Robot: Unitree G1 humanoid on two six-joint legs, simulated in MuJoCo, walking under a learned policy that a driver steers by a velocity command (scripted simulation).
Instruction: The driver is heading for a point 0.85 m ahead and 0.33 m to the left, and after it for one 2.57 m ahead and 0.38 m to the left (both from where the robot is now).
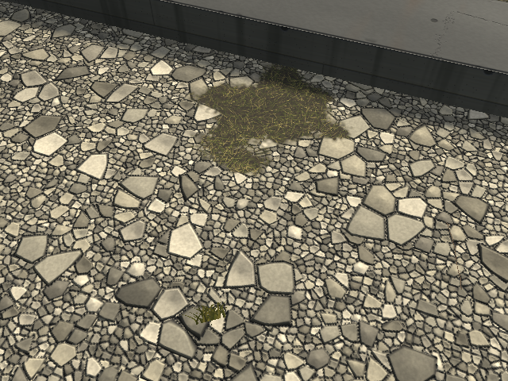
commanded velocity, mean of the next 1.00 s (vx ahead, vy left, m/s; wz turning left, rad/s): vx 0.23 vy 0.00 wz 0.57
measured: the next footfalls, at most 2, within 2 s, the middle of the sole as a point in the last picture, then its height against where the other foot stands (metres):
left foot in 0.10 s outside the picture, level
right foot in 0.62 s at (277, 378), level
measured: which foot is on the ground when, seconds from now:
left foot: up 0.00-0.08, down 0.10-0.62, up 0.64-1.00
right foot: down 0.00-0.12, up 0.14-0.60, down 0.62-1.00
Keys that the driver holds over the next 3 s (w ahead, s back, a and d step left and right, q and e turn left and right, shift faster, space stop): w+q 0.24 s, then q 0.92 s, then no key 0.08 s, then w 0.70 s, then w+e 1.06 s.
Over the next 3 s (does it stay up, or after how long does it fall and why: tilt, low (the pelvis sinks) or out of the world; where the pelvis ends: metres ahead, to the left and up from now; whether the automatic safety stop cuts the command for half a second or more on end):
stays up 0.89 0.52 0.00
